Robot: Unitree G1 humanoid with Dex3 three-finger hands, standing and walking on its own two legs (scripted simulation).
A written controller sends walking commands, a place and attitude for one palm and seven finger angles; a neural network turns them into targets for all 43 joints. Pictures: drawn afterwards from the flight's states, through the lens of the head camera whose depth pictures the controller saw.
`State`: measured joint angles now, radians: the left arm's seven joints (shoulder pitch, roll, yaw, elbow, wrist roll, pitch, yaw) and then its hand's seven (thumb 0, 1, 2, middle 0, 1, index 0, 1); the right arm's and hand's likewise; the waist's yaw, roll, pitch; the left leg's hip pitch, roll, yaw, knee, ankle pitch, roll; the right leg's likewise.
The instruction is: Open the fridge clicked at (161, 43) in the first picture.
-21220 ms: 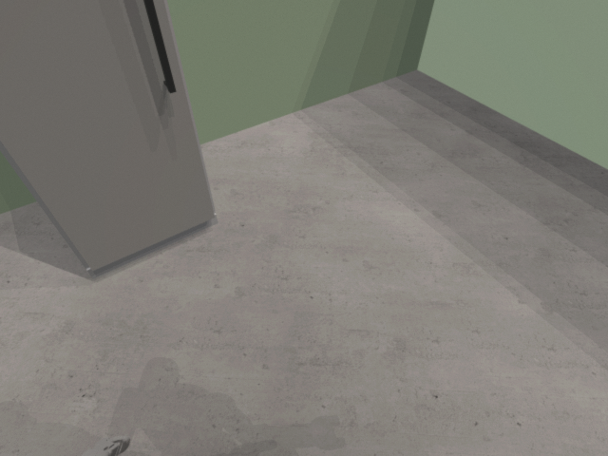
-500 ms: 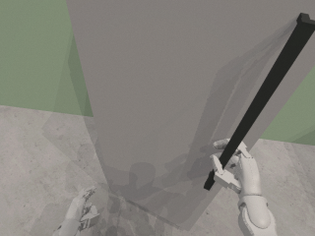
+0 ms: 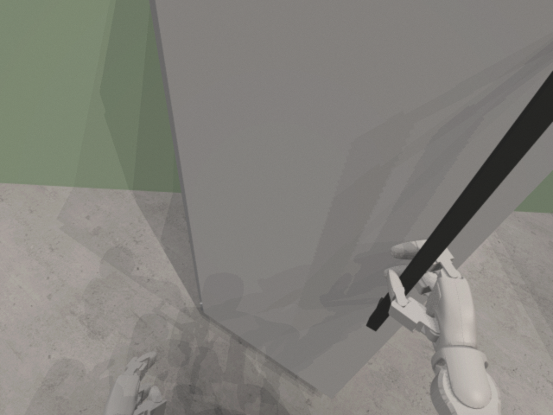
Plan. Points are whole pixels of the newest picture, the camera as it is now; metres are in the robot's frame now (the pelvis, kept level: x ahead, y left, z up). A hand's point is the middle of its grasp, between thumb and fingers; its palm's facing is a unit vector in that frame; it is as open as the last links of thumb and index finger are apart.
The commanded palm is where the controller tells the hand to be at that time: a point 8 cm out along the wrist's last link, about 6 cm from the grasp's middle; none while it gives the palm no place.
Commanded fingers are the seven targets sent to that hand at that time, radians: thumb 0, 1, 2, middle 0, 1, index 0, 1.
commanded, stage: walk backward, drawing the door open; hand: right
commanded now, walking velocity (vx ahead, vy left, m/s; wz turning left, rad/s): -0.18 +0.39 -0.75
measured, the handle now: (440, 232) +0.31 -0.14 +0.18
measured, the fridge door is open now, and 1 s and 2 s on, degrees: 32 63 63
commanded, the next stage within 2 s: stop walking and hold the door back in 0.94 s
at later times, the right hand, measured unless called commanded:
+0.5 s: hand (332, 353) +0.19 -0.03 +0.09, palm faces +0.50 +0.84 -0.22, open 6.2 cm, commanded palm +0.13 -0.06 +0.10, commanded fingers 0.00 -0.90 -0.90 0.45 1.40 0.45 1.40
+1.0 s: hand (222, 394) +0.13 +0.08 +0.09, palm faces +0.86 +0.41 -0.29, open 6.1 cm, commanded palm +0.07 +0.09 +0.10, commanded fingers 0.00 -0.90 -0.90 0.45 1.40 0.45 1.40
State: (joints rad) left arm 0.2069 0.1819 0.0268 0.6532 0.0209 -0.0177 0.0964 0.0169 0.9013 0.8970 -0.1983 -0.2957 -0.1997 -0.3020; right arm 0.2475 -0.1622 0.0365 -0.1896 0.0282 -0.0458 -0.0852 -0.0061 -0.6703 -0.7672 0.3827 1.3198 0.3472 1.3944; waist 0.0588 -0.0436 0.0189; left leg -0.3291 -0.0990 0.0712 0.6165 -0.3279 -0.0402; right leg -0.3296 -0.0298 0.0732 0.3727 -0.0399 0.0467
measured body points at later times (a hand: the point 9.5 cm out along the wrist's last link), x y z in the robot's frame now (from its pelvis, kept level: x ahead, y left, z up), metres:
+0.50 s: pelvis -0.01 +0.22 -0.01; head +0.06 +0.21 +0.43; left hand +0.24 +0.37 -0.13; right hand +0.16 -0.07 +0.10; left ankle +0.07 +0.32 -0.73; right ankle -0.06 +0.09 -0.69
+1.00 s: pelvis +0.10 +0.42 +0.00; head +0.16 +0.39 +0.45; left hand +0.40 +0.45 -0.11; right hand +0.08 +0.07 +0.11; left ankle +0.18 +0.43 -0.73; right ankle +0.00 +0.37 -0.66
